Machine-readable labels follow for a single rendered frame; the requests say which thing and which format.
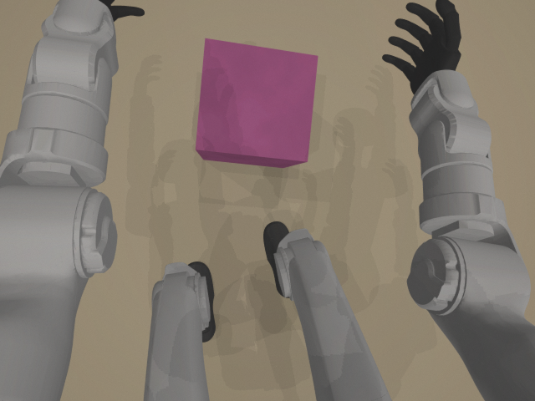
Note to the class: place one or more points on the robot right hand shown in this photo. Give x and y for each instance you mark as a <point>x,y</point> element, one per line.
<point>440,47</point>

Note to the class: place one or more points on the robot left hand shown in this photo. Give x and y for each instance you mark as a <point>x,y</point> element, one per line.
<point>122,11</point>

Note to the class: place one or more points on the left robot upper arm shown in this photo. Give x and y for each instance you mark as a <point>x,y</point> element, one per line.
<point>52,240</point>

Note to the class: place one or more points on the robot left forearm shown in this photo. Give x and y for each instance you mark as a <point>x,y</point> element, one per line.
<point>66,101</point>

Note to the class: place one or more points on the left robot thigh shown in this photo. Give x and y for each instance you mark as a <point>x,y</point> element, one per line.
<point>175,368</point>

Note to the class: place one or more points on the carton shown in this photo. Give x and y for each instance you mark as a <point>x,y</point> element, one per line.
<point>256,104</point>

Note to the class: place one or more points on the right robot upper arm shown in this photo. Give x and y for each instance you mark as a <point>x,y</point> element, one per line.
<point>477,294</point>

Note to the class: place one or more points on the right robot thigh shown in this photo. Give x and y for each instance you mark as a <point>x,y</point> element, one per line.
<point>342,366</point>

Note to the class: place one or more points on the robot right forearm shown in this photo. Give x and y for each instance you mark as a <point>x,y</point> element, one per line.
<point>456,164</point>

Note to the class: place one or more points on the robot thigh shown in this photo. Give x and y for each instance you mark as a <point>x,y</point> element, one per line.
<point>175,368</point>
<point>342,366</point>

